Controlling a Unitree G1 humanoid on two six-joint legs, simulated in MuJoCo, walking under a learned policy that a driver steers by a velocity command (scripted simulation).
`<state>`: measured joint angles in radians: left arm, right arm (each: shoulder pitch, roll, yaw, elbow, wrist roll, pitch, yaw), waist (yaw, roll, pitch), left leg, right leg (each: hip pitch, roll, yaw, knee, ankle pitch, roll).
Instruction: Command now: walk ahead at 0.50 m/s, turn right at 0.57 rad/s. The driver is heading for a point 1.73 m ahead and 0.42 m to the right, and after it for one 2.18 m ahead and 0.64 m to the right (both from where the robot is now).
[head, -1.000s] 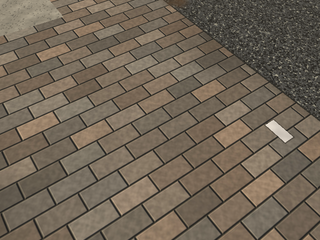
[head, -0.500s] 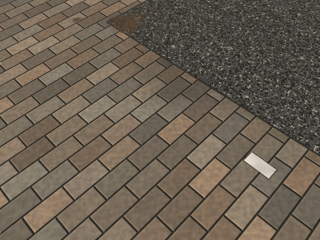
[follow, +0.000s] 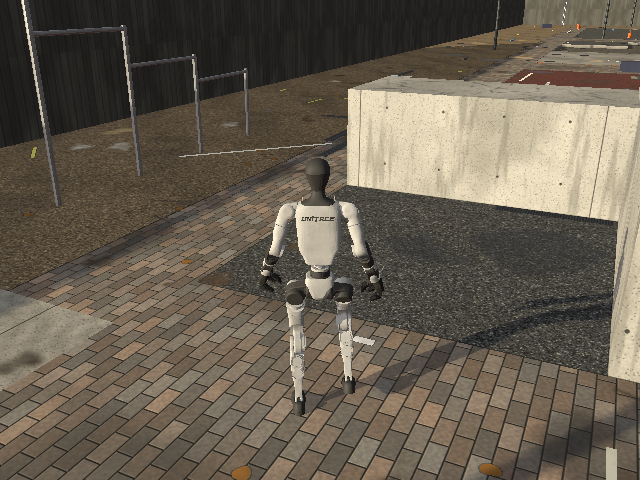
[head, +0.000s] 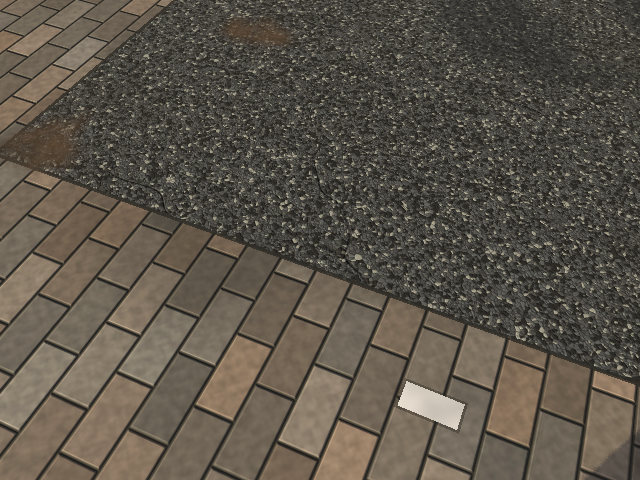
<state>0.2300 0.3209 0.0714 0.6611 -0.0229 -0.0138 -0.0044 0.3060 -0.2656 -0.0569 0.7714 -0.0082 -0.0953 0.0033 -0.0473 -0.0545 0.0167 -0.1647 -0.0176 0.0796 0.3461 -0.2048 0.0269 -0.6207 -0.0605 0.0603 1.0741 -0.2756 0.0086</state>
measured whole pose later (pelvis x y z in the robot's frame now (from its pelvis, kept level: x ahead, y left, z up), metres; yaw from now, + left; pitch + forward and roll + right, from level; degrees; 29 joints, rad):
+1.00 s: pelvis +0.55 -0.12 +0.00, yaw -24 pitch +1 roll +0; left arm 0.17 0.29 0.05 0.67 0.01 -0.08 0.00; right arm 0.37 -0.27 -0.05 0.80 0.01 -0.07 0.02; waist -0.07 -0.03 0.03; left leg -0.20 -0.07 -0.07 0.35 -0.17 0.05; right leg -0.55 -0.04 0.06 0.87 -0.29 0.01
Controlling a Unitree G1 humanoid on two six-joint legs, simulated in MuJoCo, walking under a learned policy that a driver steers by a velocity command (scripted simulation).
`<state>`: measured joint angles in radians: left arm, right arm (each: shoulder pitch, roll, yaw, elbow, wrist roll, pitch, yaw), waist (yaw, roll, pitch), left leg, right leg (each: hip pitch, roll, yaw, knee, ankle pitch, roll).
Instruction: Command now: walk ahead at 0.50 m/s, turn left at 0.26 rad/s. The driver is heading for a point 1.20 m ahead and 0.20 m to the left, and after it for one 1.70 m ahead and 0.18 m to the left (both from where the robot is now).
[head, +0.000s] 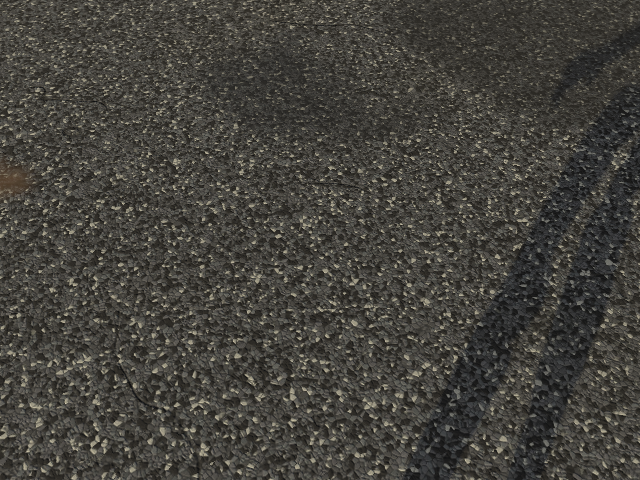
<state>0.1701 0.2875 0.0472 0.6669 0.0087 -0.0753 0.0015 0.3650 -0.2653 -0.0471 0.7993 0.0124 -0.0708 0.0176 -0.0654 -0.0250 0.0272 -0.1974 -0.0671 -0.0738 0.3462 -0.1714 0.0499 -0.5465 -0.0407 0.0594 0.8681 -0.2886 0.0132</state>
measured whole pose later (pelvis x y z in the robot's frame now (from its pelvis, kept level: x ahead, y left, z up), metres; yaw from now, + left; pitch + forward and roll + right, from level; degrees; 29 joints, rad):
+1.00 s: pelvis +0.47 +0.11 +0.00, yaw +22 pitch +1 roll +1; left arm 0.19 0.30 0.05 0.80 -0.01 -0.04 0.00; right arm 0.22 -0.25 -0.05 0.75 -0.02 -0.06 0.01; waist -0.01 -0.04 0.06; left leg -0.13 -0.07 0.10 0.30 -0.18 0.08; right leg -0.64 -0.09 0.05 0.85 -0.10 0.05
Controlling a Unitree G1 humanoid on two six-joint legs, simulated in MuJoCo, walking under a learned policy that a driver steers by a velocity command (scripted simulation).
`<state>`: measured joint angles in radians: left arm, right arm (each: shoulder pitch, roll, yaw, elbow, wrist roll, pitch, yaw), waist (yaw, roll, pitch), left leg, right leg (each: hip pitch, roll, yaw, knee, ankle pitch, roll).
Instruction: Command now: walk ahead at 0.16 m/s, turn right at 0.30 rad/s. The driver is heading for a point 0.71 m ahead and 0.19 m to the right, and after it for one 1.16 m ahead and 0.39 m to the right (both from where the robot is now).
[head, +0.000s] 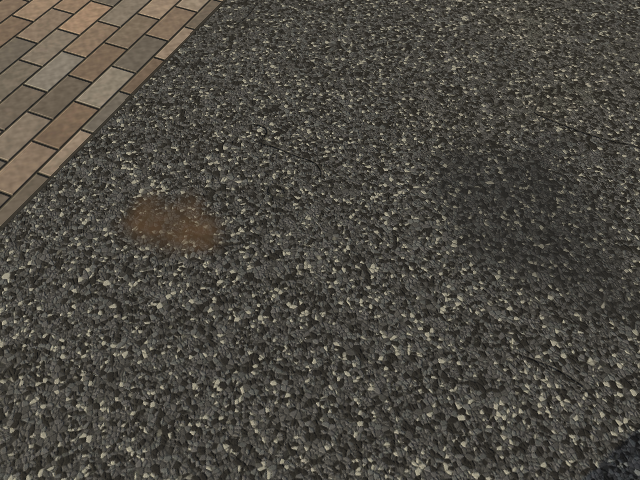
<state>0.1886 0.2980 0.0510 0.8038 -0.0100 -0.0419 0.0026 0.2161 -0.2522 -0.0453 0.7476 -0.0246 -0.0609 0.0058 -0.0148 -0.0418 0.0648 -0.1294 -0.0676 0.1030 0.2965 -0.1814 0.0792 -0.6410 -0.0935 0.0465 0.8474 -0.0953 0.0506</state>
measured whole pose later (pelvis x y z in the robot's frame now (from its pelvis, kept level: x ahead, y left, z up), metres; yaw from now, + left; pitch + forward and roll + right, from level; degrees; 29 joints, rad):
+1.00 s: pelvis +0.14 -0.02 -0.01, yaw -30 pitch +2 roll +0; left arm 0.17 0.27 0.05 0.65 -0.02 0.04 0.00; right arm 0.24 -0.28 -0.06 0.77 0.02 0.01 -0.01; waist -0.04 0.00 0.01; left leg -0.24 0.06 0.05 0.50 -0.29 -0.01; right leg -0.21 0.00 0.00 0.48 -0.30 0.00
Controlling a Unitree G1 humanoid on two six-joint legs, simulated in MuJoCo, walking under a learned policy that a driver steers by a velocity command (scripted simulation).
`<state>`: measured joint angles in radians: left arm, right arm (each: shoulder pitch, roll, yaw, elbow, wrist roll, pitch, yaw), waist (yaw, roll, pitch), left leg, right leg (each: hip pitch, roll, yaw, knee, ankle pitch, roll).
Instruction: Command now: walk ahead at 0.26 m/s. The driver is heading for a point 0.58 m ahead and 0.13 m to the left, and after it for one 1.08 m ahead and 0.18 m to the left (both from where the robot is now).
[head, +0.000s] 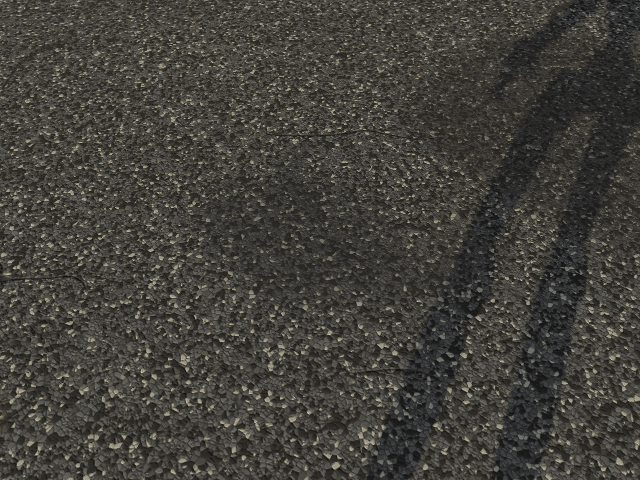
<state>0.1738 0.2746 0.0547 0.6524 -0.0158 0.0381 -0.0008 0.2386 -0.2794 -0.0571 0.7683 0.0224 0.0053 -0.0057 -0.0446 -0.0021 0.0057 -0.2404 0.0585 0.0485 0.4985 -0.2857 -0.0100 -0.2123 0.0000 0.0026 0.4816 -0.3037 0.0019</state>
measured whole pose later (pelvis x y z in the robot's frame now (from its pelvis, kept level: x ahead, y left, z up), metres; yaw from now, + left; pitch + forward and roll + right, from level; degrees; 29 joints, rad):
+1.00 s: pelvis +0.47 +0.12 -0.02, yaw +17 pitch +2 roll +1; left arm 0.13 0.28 0.04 0.68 0.01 -0.11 -0.05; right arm 0.29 -0.30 -0.05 0.79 -0.01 -0.03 -0.02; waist -0.04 -0.02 0.03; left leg -0.05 -0.07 0.01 0.57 -0.45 0.05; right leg -0.52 0.01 -0.01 0.51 -0.01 -0.05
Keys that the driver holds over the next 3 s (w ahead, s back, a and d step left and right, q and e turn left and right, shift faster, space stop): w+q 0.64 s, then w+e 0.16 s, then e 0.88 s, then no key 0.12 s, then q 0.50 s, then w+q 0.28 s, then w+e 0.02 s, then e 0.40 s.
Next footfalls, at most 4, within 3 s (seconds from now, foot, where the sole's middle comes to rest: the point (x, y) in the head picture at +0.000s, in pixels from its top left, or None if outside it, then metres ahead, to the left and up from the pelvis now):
0.46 left None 0.32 0.17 -0.77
0.98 right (283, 402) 0.67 0.08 -0.77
1.42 left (180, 418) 0.64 0.31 -0.77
1.84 right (303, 438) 0.58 0.04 -0.77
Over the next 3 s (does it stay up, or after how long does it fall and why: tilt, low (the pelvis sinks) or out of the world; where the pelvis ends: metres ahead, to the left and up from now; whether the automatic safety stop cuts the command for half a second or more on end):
stays up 0.73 0.18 0.00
